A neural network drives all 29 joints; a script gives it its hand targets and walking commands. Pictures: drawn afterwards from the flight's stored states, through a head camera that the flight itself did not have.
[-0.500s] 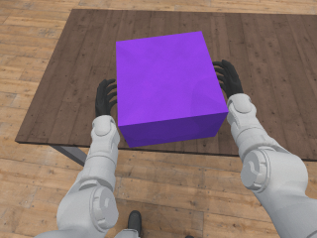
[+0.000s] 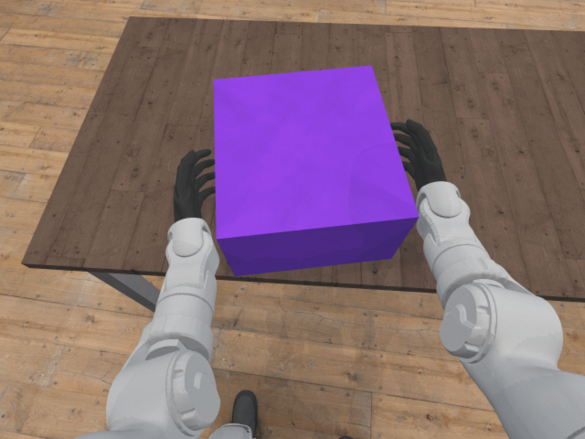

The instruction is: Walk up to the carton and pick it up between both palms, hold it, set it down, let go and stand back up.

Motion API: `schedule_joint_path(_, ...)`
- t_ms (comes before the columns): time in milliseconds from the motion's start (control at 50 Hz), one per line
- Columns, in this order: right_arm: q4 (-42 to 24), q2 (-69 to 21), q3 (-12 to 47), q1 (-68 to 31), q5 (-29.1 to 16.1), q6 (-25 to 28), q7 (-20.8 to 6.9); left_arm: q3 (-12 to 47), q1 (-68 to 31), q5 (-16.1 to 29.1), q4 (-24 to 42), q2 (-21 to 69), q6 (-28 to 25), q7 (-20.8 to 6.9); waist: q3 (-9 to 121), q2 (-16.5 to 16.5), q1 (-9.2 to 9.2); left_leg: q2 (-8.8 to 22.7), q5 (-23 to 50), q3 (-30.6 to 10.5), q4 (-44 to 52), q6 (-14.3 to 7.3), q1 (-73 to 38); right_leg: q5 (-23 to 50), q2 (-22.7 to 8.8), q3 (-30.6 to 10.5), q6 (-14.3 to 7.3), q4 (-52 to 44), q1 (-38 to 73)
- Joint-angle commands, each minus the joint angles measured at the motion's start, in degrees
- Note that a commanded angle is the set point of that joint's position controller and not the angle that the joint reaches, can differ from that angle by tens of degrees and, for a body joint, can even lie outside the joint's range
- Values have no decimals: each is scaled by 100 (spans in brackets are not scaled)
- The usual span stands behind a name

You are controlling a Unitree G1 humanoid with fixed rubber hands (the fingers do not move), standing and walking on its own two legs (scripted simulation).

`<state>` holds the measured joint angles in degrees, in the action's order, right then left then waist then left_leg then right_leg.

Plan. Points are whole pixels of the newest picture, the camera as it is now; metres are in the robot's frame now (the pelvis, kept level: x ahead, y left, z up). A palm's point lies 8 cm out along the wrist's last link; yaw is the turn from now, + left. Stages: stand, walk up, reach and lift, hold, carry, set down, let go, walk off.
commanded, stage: set down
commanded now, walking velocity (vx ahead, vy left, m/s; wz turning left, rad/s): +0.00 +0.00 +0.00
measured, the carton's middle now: (303, 170) +0.48 +0.06 -0.01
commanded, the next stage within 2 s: none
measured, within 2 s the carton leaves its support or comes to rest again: neither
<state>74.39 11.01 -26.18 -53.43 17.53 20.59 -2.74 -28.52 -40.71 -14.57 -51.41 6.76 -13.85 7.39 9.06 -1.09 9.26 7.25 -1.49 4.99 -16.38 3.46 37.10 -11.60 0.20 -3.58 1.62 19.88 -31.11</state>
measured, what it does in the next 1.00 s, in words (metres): stands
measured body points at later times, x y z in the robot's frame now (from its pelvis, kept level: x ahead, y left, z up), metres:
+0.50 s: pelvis +0.00 +0.00 +0.00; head +0.12 +0.01 +0.43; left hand +0.40 +0.21 +0.01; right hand +0.48 -0.12 +0.03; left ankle +0.03 +0.17 -0.74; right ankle -0.05 -0.14 -0.74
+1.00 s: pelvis -0.01 +0.00 -0.01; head +0.12 +0.00 +0.42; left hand +0.40 +0.22 -0.01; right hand +0.51 -0.11 +0.03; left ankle +0.03 +0.17 -0.74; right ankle -0.05 -0.14 -0.74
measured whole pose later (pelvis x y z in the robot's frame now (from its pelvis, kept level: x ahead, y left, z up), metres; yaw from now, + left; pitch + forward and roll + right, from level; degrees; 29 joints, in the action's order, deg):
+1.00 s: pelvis -0.01 +0.00 -0.01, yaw -2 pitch +29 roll -3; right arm 76.7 18.4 4.9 -59.5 -13.1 15.3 -1.8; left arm -12.3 -45.4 2.5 -61.7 -1.9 -11.8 12.1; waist 14.3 -0.1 12.0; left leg 10.0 -3.3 4.0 -23.6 4.3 49.0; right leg -11.0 2.7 -3.4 1.3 22.9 -41.2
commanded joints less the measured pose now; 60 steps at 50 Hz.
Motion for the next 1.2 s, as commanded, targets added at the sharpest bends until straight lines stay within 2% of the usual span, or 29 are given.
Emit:
schedule_joint_path(0, -106, -2694, 927, -2735, 461, 205, -766, 1545, -2498, -388, 75, 2245, -34, -467, 3715, -536, 25, -548, 2743, 497, -785, -294, -3490, 1851, 438, 889, 62, -196, 218)
schedule_joint_path(20, -119, -2716, 887, -2702, 561, 214, -726, 1552, -2606, -331, 94, 2198, -31, -534, 3567, -606, -206, -569, 2387, 510, -799, -312, -3459, 1861, 397, 929, 47, -228, 156)
schedule_joint_path(40, -261, -2674, 961, -2774, 567, 220, -728, 1323, -2514, -414, 33, 2047, -13, -493, 3673, -770, 59, -580, 2375, 551, -763, -324, -3384, 1879, 406, 839, 85, -157, 401)
schedule_joint_path(80, -280, -2746, 998, -2738, 595, 246, -732, 1368, -2688, -423, 24, 2127, -79, -553, 3696, -692, -57, -603, 2263, 560, -747, -367, -3219, 2138, 285, 828, 95, -120, 583)
schedule_joint_path(100, -205, -2786, 1062, -2615, 534, 214, -742, 1173, -2549, -577, 98, 2062, -98, -552, 3353, -682, 126, -659, 2171, 591, -634, -428, -3050, 2162, 224, 724, 116, -138, 713)
schedule_joint_path(160, -255, -2703, 897, -2664, 696, 215, -715, 1342, -2754, -444, 126, 2051, -84, -591, 3490, -846, -158, -663, 1928, 602, -557, -450, -2933, 2216, 277, 783, 189, -55, 801)
schedule_joint_path(240, -328, -2777, 984, -2785, 494, 299, -729, 1335, -2464, -491, -41, 2027, -64, -544, 3606, -480, 4, -611, 2600, 562, -863, -361, -3364, 2441, 316, 820, 131, 33, 357)
schedule_joint_path(340, -59, -2735, 638, -2663, 674, 198, -725, 1071, -2592, -575, 26, 1963, -60, -536, 3320, -573, -124, -600, 2218, 559, -689, -370, -3436, 1638, 401, 881, 141, -148, 191)
schedule_joint_path(360, -143, -2429, 727, -2639, 521, 191, -723, 964, -2632, -576, 144, 1575, -36, -451, 3532, -484, 172, -644, 2152, 617, -698, -383, -3363, 1553, 379, 857, 75, -157, 381)
schedule_joint_path(380, -189, -2187, 674, -2631, 433, 188, -711, 1196, -2511, -443, 173, 1572, -24, -422, 3551, -611, -60, -622, 2351, 600, -705, -380, -3290, 1915, 402, 864, 77, -179, 392)
schedule_joint_path(400, -474, -2477, 725, -2900, 539, 154, -708, 877, -2586, -575, 62, 1729, -64, -444, 3311, -688, 115, -639, 2198, 602, -658, -435, -3334, 1530, 362, 831, 149, -184, 362)
schedule_joint_path(500, -225, -2540, 739, -2627, 455, 172, -654, 926, -2444, -539, 157, 1730, -129, -380, 3461, -430, 6, -647, 2475, 556, -759, -324, -3336, 1878, 383, 844, 65, -152, 322)
schedule_joint_path(600, -559, -1281, 858, -2719, -43, 115, -491, 681, -2331, -234, 173, 747, -192, -141, 3797, -631, 74, -632, 2440, 522, -800, -349, -3347, 1781, 426, 715, 130, -142, 412)
schedule_joint_path(640, -365, -831, 830, -2565, -129, 95, -414, 853, -2338, -210, 253, 417, -216, -29, 3919, -353, -40, -574, 2746, 488, -876, -240, -3658, 1860, 494, 777, 129, -166, 64)
schedule_joint_path(720, -567, -67, 1647, -2799, -1158, -46, -179, 862, -2258, 289, 209, -347, -218, 231, 3914, -521, 345, -637, 2507, 493, -930, -244, -3009, 2171, 476, 565, 161, -8, 626)
schedule_joint_path(760, -713, 594, 1864, -3171, -1593, -54, -29, 1180, -2682, 655, 152, -757, -234, 377, 4600, -262, 198, -581, 2773, 420, -1062, -135, -3171, 2374, 543, 654, 173, 73, 344)
schedule_joint_path(780, -834, 271, 2222, -3332, -1985, -96, 8, 1323, -2764, 894, 175, -498, -275, 402, 4476, -252, 361, -592, 2873, 375, -1220, -130, -3010, 2197, 532, 595, 171, 112, 150)
schedule_joint_path(800, -944, 823, 2159, -3252, -2118, -94, 47, 1364, -2725, 1071, 319, -902, -271, 500, 5060, -299, 246, -593, 3231, 340, -1317, -29, -3271, 2463, 622, 600, 149, 127, 83)
schedule_joint_path(880, -1152, 1598, 2917, -3524, -3045, -89, 151, 1650, -2751, 1605, 239, -1453, -255, 517, 5710, -161, 401, -598, 3290, 368, -1615, 104, -2744, 3273, 616, 525, 166, 491, 381)
schedule_joint_path(940, -934, 2112, 3155, -3366, -3286, -225, 148, 1689, -2755, 1775, 474, -1750, -95, 519, 5744, -354, 393, -518, 3396, 226, -1744, 164, -3031, 2970, 715, 546, 147, 486, 51)
schedule_joint_path(960, -784, 2068, 3218, -3445, -3357, -246, 127, 1913, -2739, 1916, 107, -1603, -74, 433, 5646, -576, 148, -475, 3197, 192, -1774, 156, -2698, 3064, 725, 604, 108, 495, 24)
schedule_joint_path(1020, -736, 2270, 3325, -3491, -3542, -299, 64, 1894, -2843, 2031, 342, -1863, -17, 343, 5777, -603, 218, -519, 3198, 174, -1705, 114, -2602, 3499, 710, 675, 232, 657, 22)
schedule_joint_path(1040, -383, 2191, 3202, -3631, -3461, -304, 29, 1937, -3091, 2046, 102, -1818, -83, 348, 5792, -522, 78, -507, 2759, 115, -1820, 110, -2593, 2879, 714, 674, 191, 669, -503)
schedule_joint_path(1080, -341, 2253, 3432, -3414, -3614, -395, -60, 2087, -2639, 2205, -188, -1845, -59, 270, 5542, -873, 99, -542, 2528, 161, -1735, 15, -2224, 2882, 693, 677, 250, 722, -184)
schedule_joint_path(1100, -1050, 2801, 3307, -3669, -3708, -311, -55, 2010, -3170, 2265, 1031, -2350, 20, 291, 6482, -442, 114, -616, 2892, 218, -1731, 127, -2679, 3247, 736, 708, 226, 729, 67)
schedule_joint_path(1120, -189, 2415, 3359, -3531, -3699, -348, -81, 2154, -2804, 2304, 22, -1911, 12, 226, 5607, -541, 33, -554, 2534, 106, -1863, 69, -2348, 2654, 665, 706, 207, 729, -401)
schedule_joint_path(1140, -1192, 2612, 3339, -4046, -3689, -298, -77, 2162, -3343, 2470, 756, -2205, 44, 286, 6302, -722, 23, -618, 2559, 201, -1746, 68, -2286, 3284, 669, 733, 242, 802, 54)
schedule_joint_path(1160, -270, 2371, 3412, -3758, -3735, -346, -113, 2464, -2997, 2543, -197, -1894, 34, 152, 5479, -727, -138, -617, 2235, 100, -1795, 10, -1972, 2995, 619, 747, 303, 889, -197)
schedule_joint_path(1180, -1104, 2637, 3271, -3833, -3711, -342, -135, 2112, -3137, 2426, 714, -2224, 61, 175, 6253, -751, 96, -607, 2639, 128, -1763, 23, -2226, 3189, 653, 793, 311, 913, -5)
